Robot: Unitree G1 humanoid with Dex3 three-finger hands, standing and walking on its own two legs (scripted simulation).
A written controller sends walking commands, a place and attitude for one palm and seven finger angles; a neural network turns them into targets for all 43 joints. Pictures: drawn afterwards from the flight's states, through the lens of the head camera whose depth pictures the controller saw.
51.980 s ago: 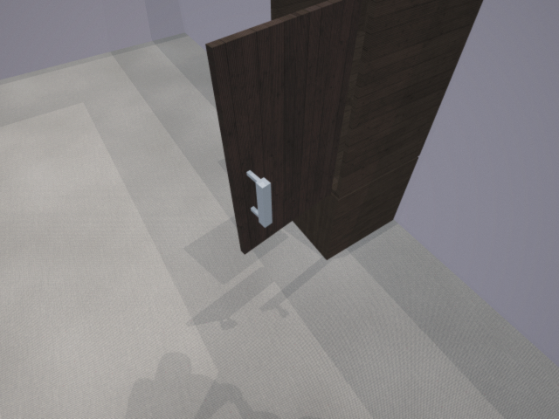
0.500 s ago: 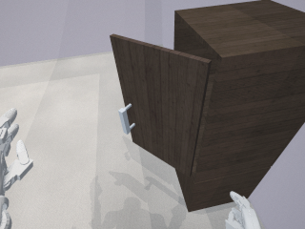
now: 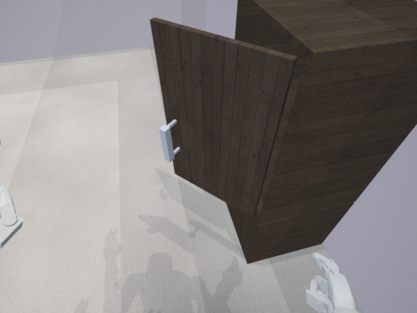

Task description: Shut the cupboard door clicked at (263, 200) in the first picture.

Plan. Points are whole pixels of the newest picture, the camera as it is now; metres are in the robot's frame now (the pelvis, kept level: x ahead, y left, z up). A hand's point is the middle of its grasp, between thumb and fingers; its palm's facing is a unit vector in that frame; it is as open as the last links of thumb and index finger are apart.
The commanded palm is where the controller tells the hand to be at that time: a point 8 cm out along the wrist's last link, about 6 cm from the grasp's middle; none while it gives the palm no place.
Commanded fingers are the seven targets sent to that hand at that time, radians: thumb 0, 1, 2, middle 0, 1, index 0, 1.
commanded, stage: step back with the hand held close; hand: left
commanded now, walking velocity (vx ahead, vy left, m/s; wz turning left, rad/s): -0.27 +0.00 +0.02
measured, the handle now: (171, 140) +0.64 +0.17 -0.11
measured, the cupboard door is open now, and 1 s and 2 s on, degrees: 42 42 42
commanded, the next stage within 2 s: stop stepping back and stand still in 0.84 s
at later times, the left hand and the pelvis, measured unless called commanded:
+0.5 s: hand out of the picture +0.10 +0.26 +0.17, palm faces +0.53 -0.71 -0.47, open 7.4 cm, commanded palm +0.04 +0.29 +0.18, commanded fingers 0.00 0.90 0.90 -0.20 -0.30 -0.20 -0.30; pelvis -0.08 -0.02 -0.01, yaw +5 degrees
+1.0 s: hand out of the picture +0.03 +0.20 +0.18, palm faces +0.33 -0.82 -0.46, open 7.4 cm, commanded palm -0.05 +0.26 +0.18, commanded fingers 0.00 0.90 0.90 -0.20 -0.30 -0.20 -0.30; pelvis -0.20 -0.04 -0.01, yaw -1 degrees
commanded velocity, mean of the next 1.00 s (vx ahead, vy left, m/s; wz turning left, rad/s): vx -0.31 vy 0.01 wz -0.06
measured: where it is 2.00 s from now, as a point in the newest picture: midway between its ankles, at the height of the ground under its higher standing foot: outside the picture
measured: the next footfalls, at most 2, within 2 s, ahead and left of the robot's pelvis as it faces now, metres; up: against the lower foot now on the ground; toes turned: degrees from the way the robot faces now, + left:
right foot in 0.90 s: -0.27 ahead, -0.15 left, +0.00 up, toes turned -1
left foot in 1.24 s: -0.03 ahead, +0.08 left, +0.00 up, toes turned +1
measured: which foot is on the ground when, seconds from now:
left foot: down 0.00-1.00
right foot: down 0.00-0.58, up 0.60-0.88, down 0.90-1.00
